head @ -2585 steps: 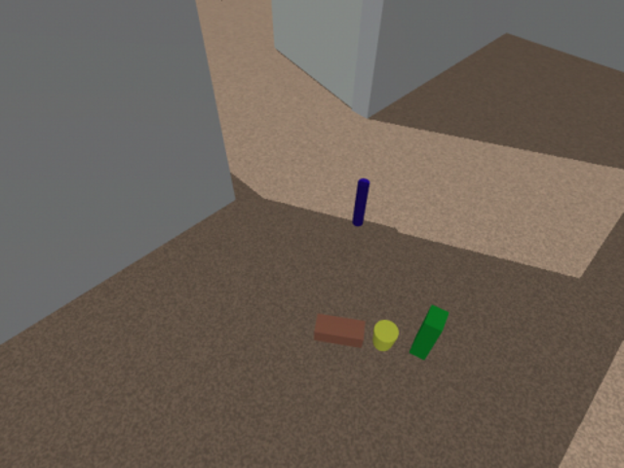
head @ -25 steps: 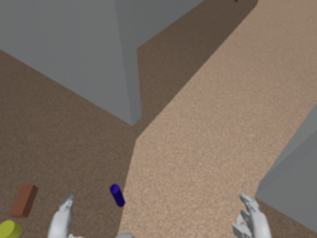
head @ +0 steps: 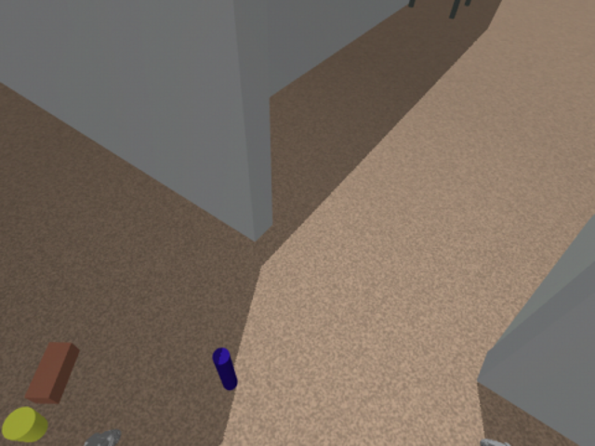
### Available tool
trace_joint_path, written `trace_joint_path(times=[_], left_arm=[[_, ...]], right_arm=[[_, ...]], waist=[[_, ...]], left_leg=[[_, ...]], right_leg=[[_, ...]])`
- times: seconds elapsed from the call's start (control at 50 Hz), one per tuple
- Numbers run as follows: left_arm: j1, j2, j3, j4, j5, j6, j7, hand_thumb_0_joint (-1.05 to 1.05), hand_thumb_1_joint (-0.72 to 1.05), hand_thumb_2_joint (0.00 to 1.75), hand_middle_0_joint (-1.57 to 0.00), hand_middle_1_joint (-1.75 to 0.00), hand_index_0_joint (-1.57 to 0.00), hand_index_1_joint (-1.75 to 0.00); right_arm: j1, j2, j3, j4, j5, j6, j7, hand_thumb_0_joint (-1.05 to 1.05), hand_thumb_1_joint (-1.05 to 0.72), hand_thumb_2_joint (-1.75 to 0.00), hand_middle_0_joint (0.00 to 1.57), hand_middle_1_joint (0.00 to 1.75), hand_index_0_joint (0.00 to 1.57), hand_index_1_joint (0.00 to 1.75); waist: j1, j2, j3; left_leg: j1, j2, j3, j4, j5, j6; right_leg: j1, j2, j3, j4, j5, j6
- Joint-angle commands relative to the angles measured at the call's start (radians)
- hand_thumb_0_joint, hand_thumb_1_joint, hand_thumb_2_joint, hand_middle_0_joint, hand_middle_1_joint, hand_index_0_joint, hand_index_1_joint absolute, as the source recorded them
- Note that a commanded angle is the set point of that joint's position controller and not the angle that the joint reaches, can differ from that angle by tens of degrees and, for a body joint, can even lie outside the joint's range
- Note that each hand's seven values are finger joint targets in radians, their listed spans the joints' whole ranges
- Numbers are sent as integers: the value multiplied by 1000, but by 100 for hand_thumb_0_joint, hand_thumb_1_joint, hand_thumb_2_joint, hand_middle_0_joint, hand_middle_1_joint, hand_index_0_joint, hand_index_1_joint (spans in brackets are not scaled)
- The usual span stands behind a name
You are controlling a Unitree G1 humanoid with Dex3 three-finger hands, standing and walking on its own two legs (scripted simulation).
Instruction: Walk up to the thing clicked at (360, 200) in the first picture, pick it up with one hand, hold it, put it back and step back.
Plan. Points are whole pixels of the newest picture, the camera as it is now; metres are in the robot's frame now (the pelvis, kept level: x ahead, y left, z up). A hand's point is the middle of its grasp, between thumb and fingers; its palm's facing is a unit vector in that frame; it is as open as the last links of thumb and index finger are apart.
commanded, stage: stand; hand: left
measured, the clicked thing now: (226, 370) +0.42 +0.20 -0.63
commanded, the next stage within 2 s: step back in 1.90 s
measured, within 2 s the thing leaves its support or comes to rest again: neither
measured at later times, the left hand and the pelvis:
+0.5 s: hand out of the picture +0.02 +0.25 -0.13, palm faces +0.00 -0.94 -0.35, open 7.4 cm; pelvis -0.02 +0.00 +0.03, yaw +0 degrees
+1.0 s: hand out of the picture +0.06 +0.24 -0.13, palm faces -0.02 -0.94 -0.33, open 7.4 cm; pelvis +0.00 -0.01 +0.03, yaw +0 degrees
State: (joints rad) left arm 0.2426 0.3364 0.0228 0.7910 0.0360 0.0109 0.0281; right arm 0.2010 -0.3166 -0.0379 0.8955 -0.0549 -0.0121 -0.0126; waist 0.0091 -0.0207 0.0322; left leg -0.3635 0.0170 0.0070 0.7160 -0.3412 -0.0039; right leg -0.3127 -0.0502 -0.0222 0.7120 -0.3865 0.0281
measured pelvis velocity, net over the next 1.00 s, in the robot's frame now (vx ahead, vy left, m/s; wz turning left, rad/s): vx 0.00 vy -0.01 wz -0.01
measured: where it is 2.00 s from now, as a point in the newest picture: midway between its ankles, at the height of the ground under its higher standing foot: outside the picture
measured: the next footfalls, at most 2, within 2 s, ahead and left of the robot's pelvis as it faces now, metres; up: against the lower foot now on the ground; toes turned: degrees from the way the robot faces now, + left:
none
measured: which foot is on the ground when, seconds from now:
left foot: down 0.00-1.00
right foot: down 0.00-1.00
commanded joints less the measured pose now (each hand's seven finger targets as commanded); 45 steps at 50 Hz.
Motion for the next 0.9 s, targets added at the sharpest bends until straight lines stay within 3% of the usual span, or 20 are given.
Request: trace_joint_path(times=[0.0,0.06,0.1,0.16,0.28,0.3,0.36,0.44,0.54,0.58,0.64,0.74,0.84,0.88], left_arm=[[-39,146,36,-1,-7,-45,10,0,90,90,-20,-30,-20,-30],[-44,158,30,69,-9,-42,12,0,90,90,-20,-30,-20,-30],[-64,163,27,107,-11,-35,10,0,90,90,-20,-30,-20,-30],[-67,168,21,162,-10,-33,5,0,90,90,-20,-30,-20,-30],[-78,179,16,231,-8,-41,2,0,90,90,-20,-30,-20,-30],[-78,181,14,245,-7,-42,2,0,90,90,-20,-30,-20,-30],[-93,186,13,260,-7,-40,0,0,90,90,-20,-30,-20,-30],[-95,186,12,279,-8,-39,-1,0,90,90,-20,-30,-20,-30],[-98,197,11,292,-7,-45,-2,0,90,90,-20,-30,-20,-30],[-105,199,12,293,-10,-42,-2,0,90,90,-20,-30,-20,-30],[-114,201,14,298,-14,-45,-1,0,90,90,-20,-30,-20,-30],[-119,199,14,303,-17,-49,-2,0,90,90,-20,-30,-20,-30],[-127,193,13,312,-17,-43,-4,0,90,90,-20,-30,-20,-30],[-138,200,15,309,-19,-44,-5,0,90,90,-20,-30,-20,-30]], right_arm=[[-60,-158,-38,-31,10,-32,-7,0,-90,-90,20,30,20,30],[-54,-169,-33,17,16,-27,-11,0,-90,-90,20,30,20,30],[-57,-182,-31,46,19,-21,-13,0,-90,-90,20,30,20,30],[-79,-195,-28,80,23,-14,-10,0,-90,-90,20,30,20,30],[-84,-193,-25,128,30,-15,-6,0,-90,-90,20,30,20,30],[-88,-187,-24,137,32,-12,-5,0,-90,-90,20,30,20,30],[-79,-195,-25,157,31,-5,-2,0,-90,-90,20,30,20,30],[-88,-187,-22,169,31,-2,1,0,-90,-90,20,30,20,30],[-90,-186,-22,181,34,-2,5,0,-90,-90,20,30,20,30],[-88,-192,-20,187,33,-1,4,0,-90,-90,20,30,20,30],[-97,-186,-17,188,34,-4,4,0,-90,-90,20,30,20,30],[-98,-200,-14,196,36,-6,4,0,-90,-90,20,30,20,30],[-109,-203,-9,202,39,-4,2,0,-90,-90,20,30,20,30],[-97,-204,-9,206,39,-6,1,0,-90,-90,20,30,20,30]], waist=[[14,69,-102],[8,51,-87],[4,64,-45],[5,62,8],[2,40,-11],[-1,12,18],[-9,32,31],[-6,44,23],[-8,-3,21],[-10,35,23],[-7,6,0],[-8,25,-19],[-7,21,5],[-11,24,-17]], left_leg=[[136,71,-114,-209,294,51],[163,75,-109,-255,312,43],[141,82,-123,-331,202,40],[131,82,-132,-389,89,35],[189,84,-124,-413,137,29],[193,81,-122,-413,137,24],[176,80,-121,-429,62,23],[172,83,-122,-439,36,23],[205,74,-105,-408,107,21],[193,79,-109,-421,72,21],[214,86,-101,-414,157,23],[231,92,-95,-412,206,25],[216,94,-96,-430,187,21],[230,97,-92,-429,219,20]], right_leg=[[74,-44,59,-178,259,-60],[123,-55,64,-233,284,-55],[136,-47,56,-270,197,-49],[136,-51,59,-320,155,-45],[163,-69,66,-371,182,-41],[136,-68,68,-388,146,-39],[125,-64,71,-415,77,-35],[127,-66,74,-417,65,-38],[104,-81,95,-455,39,-39],[107,-77,90,-445,46,-39],[134,-85,96,-439,117,-42],[164,-86,96,-440,184,-40],[156,-77,85,-442,163,-38],[176,-83,93,-440,201,-40]])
